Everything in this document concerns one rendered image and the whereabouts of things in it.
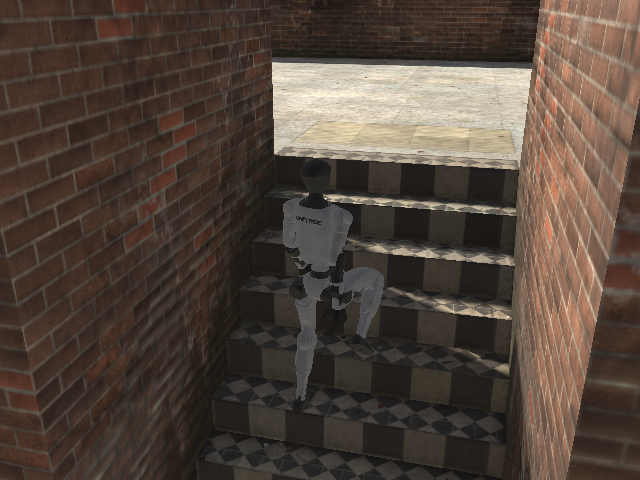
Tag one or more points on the left robot forearm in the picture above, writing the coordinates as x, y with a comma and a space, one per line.
296, 256

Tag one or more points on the right robot forearm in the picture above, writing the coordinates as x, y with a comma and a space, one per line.
337, 283

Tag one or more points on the robot torso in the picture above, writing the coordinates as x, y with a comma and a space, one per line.
313, 229

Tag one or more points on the left robot thigh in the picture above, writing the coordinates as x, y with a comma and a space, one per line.
306, 308

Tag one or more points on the robot right upper arm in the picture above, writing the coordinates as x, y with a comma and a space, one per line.
342, 220

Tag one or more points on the right robot hand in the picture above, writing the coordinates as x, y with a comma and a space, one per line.
339, 317

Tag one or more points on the robot left upper arm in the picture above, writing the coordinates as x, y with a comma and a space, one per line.
289, 237

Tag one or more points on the left robot hand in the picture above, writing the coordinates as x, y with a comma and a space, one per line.
305, 270

